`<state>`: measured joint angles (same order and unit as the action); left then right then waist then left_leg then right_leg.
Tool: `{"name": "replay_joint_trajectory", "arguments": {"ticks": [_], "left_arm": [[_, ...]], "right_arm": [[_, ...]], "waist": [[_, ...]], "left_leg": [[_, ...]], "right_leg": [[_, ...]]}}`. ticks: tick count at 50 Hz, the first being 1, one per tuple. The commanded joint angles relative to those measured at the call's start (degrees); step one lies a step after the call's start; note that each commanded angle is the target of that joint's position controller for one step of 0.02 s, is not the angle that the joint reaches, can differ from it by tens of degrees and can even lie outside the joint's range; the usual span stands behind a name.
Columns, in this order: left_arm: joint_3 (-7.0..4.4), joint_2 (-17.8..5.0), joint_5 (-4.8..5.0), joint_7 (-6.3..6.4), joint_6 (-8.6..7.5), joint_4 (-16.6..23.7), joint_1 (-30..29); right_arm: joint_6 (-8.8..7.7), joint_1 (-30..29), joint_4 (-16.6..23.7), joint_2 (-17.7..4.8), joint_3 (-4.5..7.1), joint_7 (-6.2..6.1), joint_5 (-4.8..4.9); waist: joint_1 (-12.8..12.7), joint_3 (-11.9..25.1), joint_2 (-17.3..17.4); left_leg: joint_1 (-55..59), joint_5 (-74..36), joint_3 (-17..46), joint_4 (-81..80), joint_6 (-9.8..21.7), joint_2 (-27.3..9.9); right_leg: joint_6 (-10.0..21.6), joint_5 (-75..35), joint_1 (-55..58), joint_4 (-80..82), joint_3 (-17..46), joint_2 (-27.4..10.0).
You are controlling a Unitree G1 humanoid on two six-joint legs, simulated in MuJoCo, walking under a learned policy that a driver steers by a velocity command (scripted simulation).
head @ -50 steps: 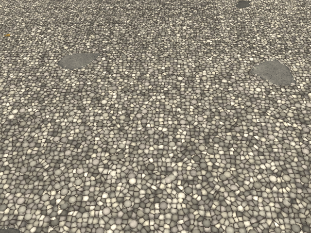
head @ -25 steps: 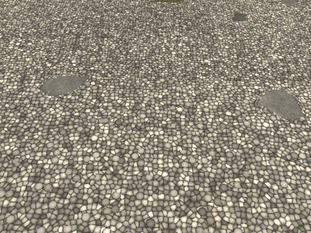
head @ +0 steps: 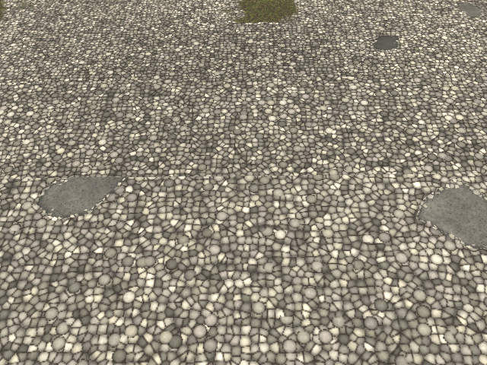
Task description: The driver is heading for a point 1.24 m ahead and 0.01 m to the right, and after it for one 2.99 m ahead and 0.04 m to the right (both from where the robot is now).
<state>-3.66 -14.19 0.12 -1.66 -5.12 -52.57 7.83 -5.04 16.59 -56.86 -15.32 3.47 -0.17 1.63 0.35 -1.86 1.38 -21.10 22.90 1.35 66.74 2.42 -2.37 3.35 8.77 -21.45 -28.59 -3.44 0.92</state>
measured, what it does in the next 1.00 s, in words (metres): walks ahead: left foot, then right foot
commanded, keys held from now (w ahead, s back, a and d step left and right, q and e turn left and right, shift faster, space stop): w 1.00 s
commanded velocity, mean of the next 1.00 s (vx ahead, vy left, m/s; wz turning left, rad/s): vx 0.50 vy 0.00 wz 0.00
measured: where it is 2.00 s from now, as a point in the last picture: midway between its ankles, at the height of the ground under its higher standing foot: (261, 168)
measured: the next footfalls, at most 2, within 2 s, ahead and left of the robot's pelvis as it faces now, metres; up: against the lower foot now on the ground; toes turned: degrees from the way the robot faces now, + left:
left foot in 0.42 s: +0.42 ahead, +0.15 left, +0.00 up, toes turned +3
right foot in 0.96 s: +0.74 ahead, -0.09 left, +0.00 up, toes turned -3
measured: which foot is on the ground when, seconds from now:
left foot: up 0.00-0.40, down 0.42-0.96, up 0.98-1.00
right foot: down 0.00-0.42, up 0.44-0.94, down 0.96-1.00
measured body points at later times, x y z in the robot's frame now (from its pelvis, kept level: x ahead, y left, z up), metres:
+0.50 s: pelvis +0.29 +0.05 -0.01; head +0.33 +0.07 +0.44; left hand +0.28 +0.32 -0.16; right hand +0.46 -0.20 -0.11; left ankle +0.38 +0.15 -0.73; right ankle +0.12 -0.09 -0.66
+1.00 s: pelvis +0.58 +0.01 -0.01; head +0.61 +0.00 +0.43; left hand +0.77 +0.26 -0.12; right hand +0.54 -0.26 -0.16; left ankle +0.39 +0.15 -0.71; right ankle +0.70 -0.08 -0.74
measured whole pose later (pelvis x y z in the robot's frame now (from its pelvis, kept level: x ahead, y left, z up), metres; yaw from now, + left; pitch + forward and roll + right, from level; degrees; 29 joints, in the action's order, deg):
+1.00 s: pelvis +0.58 +0.01 -0.01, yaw +0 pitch +2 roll +1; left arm -3.6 -13.3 0.6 -2.0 -5.1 -49.7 1.5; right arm -2.5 21.5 -59.1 -14.6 3.8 -0.9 0.7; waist 2.6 -1.7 0.3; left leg -2.4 28.8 -1.4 37.8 0.5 -1.0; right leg 4.2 5.5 -28.8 -32.7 -2.9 -0.6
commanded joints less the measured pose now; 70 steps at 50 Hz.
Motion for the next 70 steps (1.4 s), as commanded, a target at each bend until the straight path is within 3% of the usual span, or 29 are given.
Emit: {"name": "replay_joint_trajectory", "arguments": {"ticks": [1,3,7,11,16,19,21,22,23,24,25,26,28,30,35,39,43,46,48,49,50,51,52,53,55,59,65,67,70], "left_arm": [[-0.69,-4.9,-0.9,-0.08,-0.77,1.4,1.9],[-0.95,-6.1,-0.57,0.17,-1.1,0.6,3.3],[-1.34,-8.2,-0.35,1.57,-0.94,-0.8,7.2],[-1.25,-8.5,0.28,2.11,-0.6,-2.1,10.8],[-1.72,-9.2,0.77,2.36,0.76,-4.6,15.5],[-2.29,-10.5,0.91,2.65,1.61,-4.5,13.8],[-1.61,-8.9,0.76,2.72,2.1,-3.6,12.1],[-0.21,-4.6,-0.18,2.44,1.56,-2.4,16.5],[1.19,-0.5,-0.16,1.94,0.13,-3.0,19.5],[-0.43,-6.7,1.54,1.56,-1.02,-2.1,13.9],[-0.81,-8.3,2.53,1.51,-1.7,-0.4,8.9],[-0.96,-8.2,2.1,1.9,-1.83,-0.1,6.4],[-1.41,-6.3,1.31,2.24,-0.56,-0.6,7.9],[-1.36,-4.3,1.24,2.41,0.72,-1.0,9.1],[-1.35,-3.8,0.1,2.19,0.97,2.2,0.0],[-0.5,-2.4,0.55,1.36,0.63,4.2,-7.4],[-0.09,-2.9,0.94,0.16,0.3,6.5,-12.4],[-1.01,-5.3,1.05,-0.43,-0.07,6.4,-8.7],[-3.49,-10.0,0.47,-0.21,-0.06,1.3,7.8],[-4.59,-14.8,-0.01,0.43,0.21,-0.3,17.1],[-4.35,-15.8,0.33,-0.26,0.3,-1.2,18.0],[-2.94,-10.4,1.11,-0.35,0.27,-0.5,15.8],[-2.22,-7.9,0.97,-0.09,0.14,0.4,11.3],[-1.75,-6.9,0.2,-0.02,0.01,1.5,7.0],[-0.84,-3.7,-1.07,-0.11,-0.31,1.4,4.0],[-1.36,-6.2,-0.62,0.84,-0.78,-0.2,7.4],[-1.33,-7.1,-0.05,2.3,-0.14,-1.7,11.4],[-1.43,-7.3,-0.27,2.2,0.13,-2.7,13.7],[-1.63,-7.2,0.29,2.01,1.1,-4.3,16.4]], "right_arm": [[-0.21,-0.6,3.7,-4.9,1.59,-0.57,-0.34],[0.82,-0.5,3.8,-3.2,1.46,-0.7,-0.6],[0.92,-7.9,6.4,-3.3,1.63,-0.61,-1.4],[0.43,-15.6,8.4,-1.9,0.84,0.3,-0.99],[-0.16,-22.2,11.3,-2.3,0.22,1.93,-0.46],[-0.63,-18.2,11.0,-5.0,1.05,2.5,-0.4],[-0.66,-1.9,6.1,-9.6,3.5,1.96,-0.92],[-0.54,6.7,4.4,-14.7,4.76,1.5,-1.95],[-0.26,9.0,3.6,-14.4,4.35,1.78,-1.21],[-0.37,6.9,3.8,-10.0,2.96,1.69,-0.68],[-0.5,1.6,5.0,-8.3,2.39,1.48,-0.69],[-0.6,-2.5,5.8,-6.9,1.89,1.48,-1.41],[-0.92,-5.9,6.0,-4.0,1.06,1.81,-2.46],[-1.1,-5.1,5.3,-4.1,1.03,1.81,-2.06],[-0.82,-0.7,3.6,-6.8,1.56,0.12,-1.81],[-0.39,3.3,2.1,-7.0,1.54,-0.35,-1.38],[0.73,7.0,0.1,-7.6,1.97,-0.64,-0.77],[1.6,5.5,-0.1,-8.7,2.56,-0.98,-0.51],[2.35,3.7,0.8,-7.1,1.91,-1.02,-0.28],[2.25,5.7,2.0,-4.8,0.92,-1.04,-1.73],[0.81,12.7,1.7,2.1,-0.79,-0.29,-1.17],[-0.39,7.9,1.7,-4.3,0.63,0.02,0.19],[-1.08,2.0,3.5,-6.4,1.28,0.13,1.19],[-1.24,-0.7,4.0,-6.1,1.36,-0.35,1.04],[-0.23,0.3,3.7,-5.0,2.01,-0.71,0.09],[1.53,-2.6,5.2,-2.9,1.99,-1.03,-0.47],[0.66,-14.4,9.2,-2.1,1.49,0.11,-1.51],[0.4,-17.3,10.3,-0.8,0.94,0.86,-1.26],[0.46,-19.8,11.8,-1.3,0.68,1.69,-0.55]], "waist": [[-0.2,3.9,-7.0],[0.6,2.7,-6.4],[-0.7,0.5,-4.4],[-3.1,-1.2,-4.6],[-4.7,-3.5,-4.6],[-1.2,-0.6,-6.4],[6.4,9.6,-5.2],[6.3,18.8,3.9],[5.1,24.7,14.7],[6.3,19.5,10.0],[5.3,11.8,7.5],[3.8,7.7,3.1],[-0.1,4.6,3.6],[-1.3,3.4,3.5],[0.1,0.2,1.7],[2.6,-1.7,2.0],[3.8,-3.3,2.0],[0.4,-0.9,3.8],[-7.2,8.9,2.5],[-8.6,17.7,-7.0],[-4.5,23.7,-20.3],[-6.2,19.1,-13.2],[-5.9,11.1,-10.4],[-4.1,7.2,-5.1],[-0.8,4.2,-5.9],[0.1,1.1,-4.6],[-2.6,-1.6,-3.8],[-3.7,-0.5,-4.4],[-4.2,-2.3,-5.2]], "left_leg": [[-13.7,-6.4,2.6,-0.2,0.7,-6.3],[-13.2,-8.6,2.0,-3.9,-0.2,-6.9],[-19.0,-20.4,1.6,-16.6,-2.2,-6.8],[-16.3,-29.5,-1.0,-29.1,-2.3,-4.3],[-18.2,-25.6,-1.1,-36.1,-0.8,-2.9],[-10.5,-19.1,-2.7,-38.0,1.6,-0.4],[13.3,-20.7,-3.7,-37.9,4.8,1.0],[35.8,-18.4,15.5,-36.8,11.4,-12.8],[45.5,-8.9,38.1,-46.2,16.8,-20.5],[42.1,-2.7,35.7,-48.6,14.1,-18.4],[33.8,-5.1,27.8,-49.9,11.9,-16.9],[25.2,-9.7,22.1,-51.7,11.1,-15.0],[14.4,-15.6,14.9,-55.1,10.1,-11.8],[10.8,-17.9,11.2,-57.6,10.9,-10.8],[12.0,-24.6,5.1,-59.9,10.3,-9.6],[13.6,-24.6,1.2,-59.7,8.7,-8.1],[21.2,-26.5,1.8,-56.3,8.6,-11.6],[25.2,-38.7,1.9,-50.3,6.9,-13.1],[19.3,-48.1,-2.4,-31.2,3.9,-7.9],[6.7,-26.3,-4.9,-11.5,1.6,-3.3],[-13.2,10.5,0.6,4.6,-0.8,6.6],[-19.7,10.7,6.2,10.2,0.2,3.2],[-23.2,5.8,4.4,10.4,1.2,0.5],[-20.9,0.0,3.1,7.4,1.3,-2.6],[-14.8,-6.0,3.3,1.7,0.9,-5.6],[-16.8,-11.0,2.6,-7.9,-0.9,-6.9],[-17.5,-30.1,0.6,-28.2,-1.4,-5.0],[-11.7,-32.9,-1.8,-30.2,-1.7,-2.5],[-13.5,-26.4,-2.0,-31.9,-0.9,-1.7]], "right_leg": [[8.8,0.4,12.5,18.2,18.5,-14.4],[9.7,-2.8,9.9,20.6,15.3,-13.9],[9.4,-8.7,12.4,22.3,11.0,-13.3],[7.7,-8.8,13.7,22.8,6.5,-11.4],[7.4,-11.3,23.4,18.9,6.8,-15.2],[5.7,-25.5,26.8,12.6,6.6,-16.4],[2.9,-34.8,20.3,-6.3,2.6,-11.4],[-0.4,-16.0,0.8,-27.7,-0.1,-5.3],[-2.2,24.1,-13.9,-41.5,5.4,2.9],[-1.0,24.3,-20.4,-47.3,10.4,-0.6],[-0.1,18.9,-23.1,-46.9,8.4,-3.6],[0.0,13.6,-21.0,-44.2,7.1,-6.3],[0.0,8.4,-14.0,-39.0,7.6,-9.2],[-0.7,7.2,-12.6,-35.4,7.1,-9.8],[-3.2,-7.6,-18.4,-19.8,6.0,-9.8],[-3.1,-15.4,-15.4,-8.0,3.3,-7.1],[-1.7,-11.6,-16.9,-3.0,3.4,-5.9],[0.7,-5.2,-10.1,-0.7,2.1,-3.7],[3.9,-6.8,13.2,-0.8,1.0,-2.1],[7.8,-7.3,29.9,-1.3,16.7,-14.5],[16.6,5.4,44.1,8.4,43.8,-24.1],[14.0,13.8,41.0,11.3,43.1,-22.0],[11.5,12.6,33.4,12.0,34.5,-20.2],[10.1,7.9,25.0,13.5,28.4,-18.1],[9.0,0.1,14.9,16.2,20.4,-14.5],[10.2,-4.4,11.3,20.4,15.8,-14.2],[7.1,-13.2,12.7,20.6,7.8,-10.7],[7.0,-15.4,12.0,19.8,5.4,-9.8],[7.7,-17.8,17.8,16.8,5.7,-12.3]]}}
Velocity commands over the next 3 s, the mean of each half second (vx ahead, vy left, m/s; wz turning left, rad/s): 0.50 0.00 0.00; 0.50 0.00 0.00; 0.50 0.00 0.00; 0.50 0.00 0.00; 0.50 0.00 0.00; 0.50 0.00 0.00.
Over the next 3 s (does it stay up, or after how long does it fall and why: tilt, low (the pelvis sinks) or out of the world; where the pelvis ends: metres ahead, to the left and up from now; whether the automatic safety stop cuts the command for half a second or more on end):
stays up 1.70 -0.03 -0.15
